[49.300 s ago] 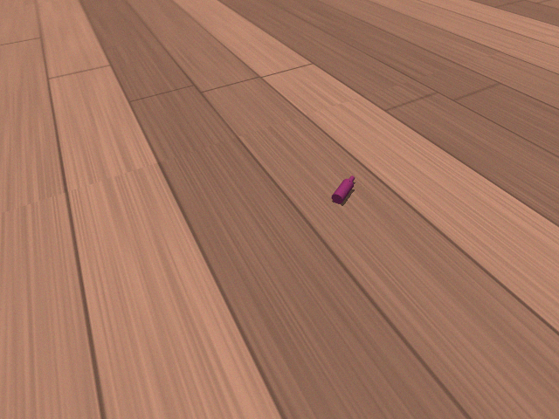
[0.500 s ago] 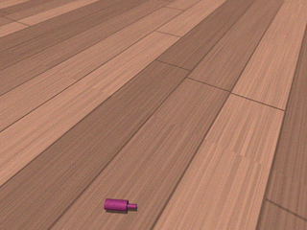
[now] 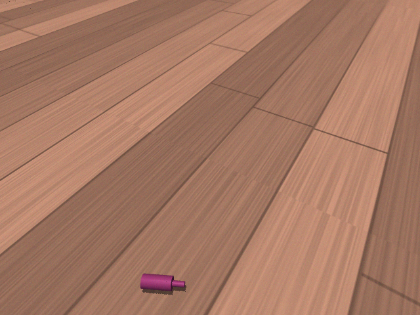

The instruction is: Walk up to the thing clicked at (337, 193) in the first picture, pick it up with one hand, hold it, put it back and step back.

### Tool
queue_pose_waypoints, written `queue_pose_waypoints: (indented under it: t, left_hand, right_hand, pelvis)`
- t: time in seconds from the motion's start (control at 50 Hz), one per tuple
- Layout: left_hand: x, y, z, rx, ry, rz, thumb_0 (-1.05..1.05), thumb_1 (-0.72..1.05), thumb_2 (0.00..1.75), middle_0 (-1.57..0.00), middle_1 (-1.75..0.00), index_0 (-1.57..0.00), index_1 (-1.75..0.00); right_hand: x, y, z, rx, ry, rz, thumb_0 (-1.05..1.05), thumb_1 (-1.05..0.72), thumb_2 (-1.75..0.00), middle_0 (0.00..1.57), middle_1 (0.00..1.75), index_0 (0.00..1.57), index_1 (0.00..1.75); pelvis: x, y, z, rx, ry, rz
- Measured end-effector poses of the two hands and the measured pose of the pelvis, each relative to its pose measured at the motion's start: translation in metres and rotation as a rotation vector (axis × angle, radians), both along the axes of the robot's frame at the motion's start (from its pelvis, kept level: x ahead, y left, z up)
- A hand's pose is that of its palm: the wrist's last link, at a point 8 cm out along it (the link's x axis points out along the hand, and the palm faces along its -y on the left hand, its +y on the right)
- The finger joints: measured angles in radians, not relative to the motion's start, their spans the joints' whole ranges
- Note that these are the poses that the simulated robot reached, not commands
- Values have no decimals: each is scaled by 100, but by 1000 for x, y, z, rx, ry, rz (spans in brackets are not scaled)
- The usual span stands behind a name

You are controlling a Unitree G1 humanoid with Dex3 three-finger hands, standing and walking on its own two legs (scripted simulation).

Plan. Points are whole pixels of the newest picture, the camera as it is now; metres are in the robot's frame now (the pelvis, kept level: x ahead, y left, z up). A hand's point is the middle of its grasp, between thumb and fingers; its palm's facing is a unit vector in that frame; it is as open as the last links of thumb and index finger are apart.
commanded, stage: stand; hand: left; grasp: from above
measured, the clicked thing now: (163, 282) +0.44 +0.26 -0.75
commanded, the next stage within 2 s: step back in 0.58 s
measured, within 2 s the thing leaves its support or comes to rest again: neither
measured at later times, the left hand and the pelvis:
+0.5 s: hand out of the picture +0.07 +0.25 -0.16, palm faces +0.01 -0.94 -0.35, open 7.4 cm; pelvis +0.00 +0.00 +0.00, yaw +0 degrees
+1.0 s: hand out of the picture +0.08 +0.33 -0.18, palm faces +0.00 -0.93 -0.38, open 7.3 cm; pelvis -0.06 +0.06 -0.02, yaw +0 degrees
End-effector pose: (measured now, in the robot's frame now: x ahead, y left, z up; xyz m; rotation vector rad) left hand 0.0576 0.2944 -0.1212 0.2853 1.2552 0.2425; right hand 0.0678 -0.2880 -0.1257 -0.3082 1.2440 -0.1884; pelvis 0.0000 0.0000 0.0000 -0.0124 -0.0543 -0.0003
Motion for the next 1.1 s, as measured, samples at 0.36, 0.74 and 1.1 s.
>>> queue_pose_waypoints:
  t: [0.36,0.74,1.1]
  left_hand:
    - [2,1,2,3,-3,-10,1,91,89,-20,-30,-21,-30]
    - [2,23,-2,35,-36,-13,1,90,89,-20,-30,-21,-30]
    - [-15,76,-17,35,-43,-97,1,91,89,-20,-30,-21,-30]
  right_hand:
    - [-2,-1,-1,4,5,0,1,-90,-90,21,30,20,30]
    - [-3,-7,-1,-31,-13,-10,1,-90,-90,21,30,20,30]
    - [-75,48,9,-82,-14,-44,1,-90,-90,21,30,20,30]
  pelvis:
    - [0,-1,0,3,5,-1]
    - [-23,15,-9,9,14,2]
    - [-74,64,-14,-10,33,-43]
